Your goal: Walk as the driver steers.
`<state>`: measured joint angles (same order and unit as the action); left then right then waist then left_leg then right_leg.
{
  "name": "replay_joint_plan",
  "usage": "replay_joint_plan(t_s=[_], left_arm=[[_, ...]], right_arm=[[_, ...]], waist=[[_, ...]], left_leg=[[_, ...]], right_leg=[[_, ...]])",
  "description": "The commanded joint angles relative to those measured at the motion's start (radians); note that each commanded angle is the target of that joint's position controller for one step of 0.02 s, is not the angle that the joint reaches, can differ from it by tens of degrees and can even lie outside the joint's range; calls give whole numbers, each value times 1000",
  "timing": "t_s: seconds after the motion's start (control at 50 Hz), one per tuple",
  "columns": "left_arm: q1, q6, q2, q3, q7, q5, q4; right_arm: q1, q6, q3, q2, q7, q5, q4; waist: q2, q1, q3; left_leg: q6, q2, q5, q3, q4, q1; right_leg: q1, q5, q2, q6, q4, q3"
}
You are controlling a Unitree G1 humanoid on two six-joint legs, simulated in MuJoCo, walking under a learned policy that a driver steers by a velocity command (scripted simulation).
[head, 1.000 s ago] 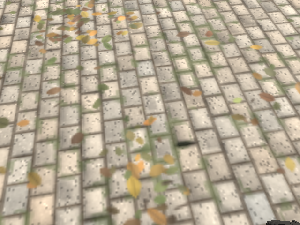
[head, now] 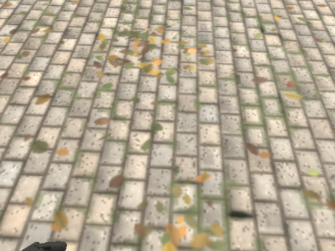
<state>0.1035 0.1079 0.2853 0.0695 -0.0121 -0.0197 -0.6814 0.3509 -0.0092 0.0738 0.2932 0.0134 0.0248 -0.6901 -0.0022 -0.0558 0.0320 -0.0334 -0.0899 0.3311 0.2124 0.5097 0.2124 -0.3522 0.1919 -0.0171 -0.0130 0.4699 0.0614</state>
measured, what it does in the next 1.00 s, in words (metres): walks ahead: left foot, then right foot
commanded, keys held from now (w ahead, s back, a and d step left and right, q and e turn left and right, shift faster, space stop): w+q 0.02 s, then w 0.34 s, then w+e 0.64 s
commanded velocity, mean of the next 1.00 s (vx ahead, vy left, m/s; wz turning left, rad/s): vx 0.48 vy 0.00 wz -0.11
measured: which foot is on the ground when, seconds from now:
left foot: down 0.00-0.00, up 0.02-0.44, down 0.46-1.00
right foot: down 0.00-0.46, up 0.48-0.96, down 0.98-1.00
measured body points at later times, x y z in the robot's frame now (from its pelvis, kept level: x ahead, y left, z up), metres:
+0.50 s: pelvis +0.22 +0.05 -0.01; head +0.26 +0.07 +0.43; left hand +0.17 +0.33 -0.14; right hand +0.49 -0.15 -0.07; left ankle +0.31 +0.17 -0.74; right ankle +0.06 -0.12 -0.69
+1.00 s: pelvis +0.49 +0.03 -0.02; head +0.53 +0.02 +0.42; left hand +0.75 +0.23 -0.10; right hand +0.46 -0.26 -0.15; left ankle +0.31 +0.17 -0.72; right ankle +0.60 -0.07 -0.74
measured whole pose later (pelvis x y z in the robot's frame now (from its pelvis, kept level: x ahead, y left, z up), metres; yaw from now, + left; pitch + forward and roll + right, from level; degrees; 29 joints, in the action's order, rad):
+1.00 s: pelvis +0.49 +0.03 -0.02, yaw -11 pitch +2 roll +2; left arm 0.07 0.03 0.27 0.05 -0.06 -0.02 -0.63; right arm 0.34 -0.04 0.08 0.30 0.02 0.01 -0.84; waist -0.02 -0.05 -0.05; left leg 0.03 0.08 0.47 -0.28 0.54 -0.06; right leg -0.52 0.10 0.00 0.11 0.61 -0.06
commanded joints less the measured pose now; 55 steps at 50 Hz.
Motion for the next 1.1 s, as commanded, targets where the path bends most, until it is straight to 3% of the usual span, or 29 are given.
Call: replay_joint_plan(t_s=[0.02,0.04,0.06,0.08,0.14,0.22,0.28,0.34,0.4,0.44,0.46,0.48,0.5,0.52,0.54,0.56,0.6,0.7,0.78,0.88,0.92,0.96,0.98,1.0,1.02,1.04,1.06,1.08,1.1], left_arm=[[256,17,198,64,22,27,12],[305,11,262,79,7,46,-14],[252,13,192,62,4,28,-2],[227,11,132,44,5,16,-3],[177,5,96,25,7,29,-6],[202,6,116,25,9,17,-40],[238,-5,147,28,11,6,-67],[285,-16,175,31,8,-8,-94],[301,-34,190,33,8,-16,-116],[293,-41,182,25,12,-13,-117],[285,-36,123,0,11,12,-87],[404,-19,0,-37,10,8,-61],[352,-8,109,-10,11,-19,-81],[265,-6,154,7,9,-36,-52],[222,-10,142,5,13,-25,-44],[204,-17,131,8,14,-10,-43],[241,-45,94,7,11,-13,-57],[168,-71,55,4,10,-4,-26],[34,-61,36,-9,-18,0,14],[-104,-60,38,-15,-50,-3,94],[-90,-63,63,-2,-57,-3,113],[62,-71,121,31,-52,-5,92],[228,-75,176,64,-39,-7,52],[342,-88,268,91,-15,-9,27],[275,-75,332,90,-17,-8,65],[298,-63,244,67,-24,-2,75],[272,-51,198,54,-24,3,64],[210,-44,171,45,-25,1,67],[152,-41,137,35,-21,5,78]], right_arm=[[-87,-21,-9,-12,-1,-5,108],[-74,-36,-2,35,1,16,158],[-64,-41,14,101,1,17,128],[-84,-41,21,120,-3,6,109],[-121,-49,16,84,-18,-7,101],[-197,-55,-6,40,-27,-17,118],[-294,-66,-25,9,-38,-13,138],[-355,-70,-23,25,-52,-1,157],[-343,-77,-8,63,-59,2,167],[-126,-79,31,131,-46,-8,108],[61,-74,53,203,-31,-26,81],[109,-67,64,286,-30,-39,67],[118,-67,41,186,-31,-37,65],[60,-69,25,146,-29,-28,57],[-8,-71,14,115,-30,-26,56],[-63,-75,6,85,-34,-30,53],[-116,-94,5,58,-36,-39,42],[-117,-115,22,84,-24,-41,-13],[-98,-106,30,119,-10,-35,-40],[-22,-71,44,162,-4,-12,-84],[-30,-55,51,189,2,-7,-85],[-45,-37,57,217,10,-1,-79],[-59,-34,50,206,14,4,-72],[-22,-45,23,130,14,-30,-50],[27,-80,-11,35,2,-36,9],[-84,-117,7,138,-15,-1,23],[-150,-132,7,145,-22,25,49],[-155,-136,2,128,-15,8,43],[-153,-131,9,138,-8,-19,32]], waist=[[-94,157,94],[-277,124,60],[-206,112,-28],[-155,110,-80],[-116,80,-93],[-96,90,-80],[-98,126,-84],[-105,143,-95],[-114,103,-95],[-83,-22,40],[7,-102,202],[307,-39,355],[214,-81,330],[173,-67,172],[118,-35,98],[114,-3,39],[132,49,3],[61,66,-69],[39,23,-110],[30,-20,-146],[62,9,-104],[97,104,4],[76,196,88],[-92,208,176],[-268,99,296],[-119,181,331],[-85,170,189],[10,114,85],[11,79,50]], left_leg=[[-23,16,268,24,314,426],[-12,17,296,-49,524,634],[-6,84,217,-35,637,684],[-2,100,127,-47,669,695],[8,146,-42,-70,616,613],[42,170,-190,-152,438,558],[49,160,-285,-197,229,453],[33,140,-291,-217,115,375],[-12,115,-225,-219,27,281],[-60,79,-240,-244,-32,-62],[-118,261,-240,-65,8,-377],[-255,519,-38,395,-99,-650],[-245,504,84,474,-183,-581],[-205,473,47,312,-196,-465],[-184,430,-36,197,-219,-337],[-174,390,-104,110,-254,-233],[-165,354,-188,-6,-324,-111],[-165,350,-391,-197,-380,-84],[-135,329,-405,-322,-396,-104],[-113,378,-509,-380,-331,-281],[-92,380,-805,-410,-227,-327],[-68,363,-1089,-434,17,-324],[-34,324,-1028,-456,242,-212],[13,260,-479,-449,570,74],[68,28,262,-276,908,467],[48,78,224,-95,946,571],[27,119,142,-108,893,614],[23,167,68,-114,789,573],[29,197,27,-115,701,504]], right_leg=[[506,247,293,121,-143,325],[497,563,441,242,-262,704],[434,634,428,259,-279,682],[392,535,367,229,-266,547],[278,215,263,190,-296,299],[246,-24,229,209,-329,142],[222,-119,214,196,-320,55],[244,-131,248,190,-307,48],[301,-265,285,169,-246,74],[245,-525,212,124,21,6],[44,-298,157,83,326,-30],[-301,342,-2,23,682,-39],[-389,372,25,25,811,84],[-452,289,66,33,836,64],[-426,204,107,31,800,41],[-394,144,131,26,753,39],[-297,75,156,19,720,43],[-369,-89,149,-3,582,70],[-330,-267,131,13,335,-8],[-371,-185,109,63,186,-81],[-290,-86,56,98,169,-138],[-76,3,-28,147,163,-188],[180,-58,-62,187,91,-174],[487,-111,112,251,90,106],[744,91,339,464,-84,727],[751,160,352,433,-179,758],[639,118,318,387,-181,605],[473,3,267,346,-180,478],[356,-100,230,323,-186,394]])
Velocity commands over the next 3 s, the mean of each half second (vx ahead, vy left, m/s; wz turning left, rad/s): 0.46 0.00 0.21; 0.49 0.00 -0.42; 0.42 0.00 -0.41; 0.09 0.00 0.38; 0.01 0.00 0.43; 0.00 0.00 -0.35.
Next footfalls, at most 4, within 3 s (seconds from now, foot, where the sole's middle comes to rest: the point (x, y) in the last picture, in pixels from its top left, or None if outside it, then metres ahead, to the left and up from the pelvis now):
0.46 left None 0.34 0.17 -0.77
0.98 right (183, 221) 0.64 -0.08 -0.77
1.46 left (157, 158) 0.96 0.02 -0.77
1.88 right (202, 172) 0.88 -0.18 -0.77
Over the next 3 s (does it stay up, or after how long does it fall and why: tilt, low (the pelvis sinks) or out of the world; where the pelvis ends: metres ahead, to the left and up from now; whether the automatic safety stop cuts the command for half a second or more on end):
stays up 0.82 -0.04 0.01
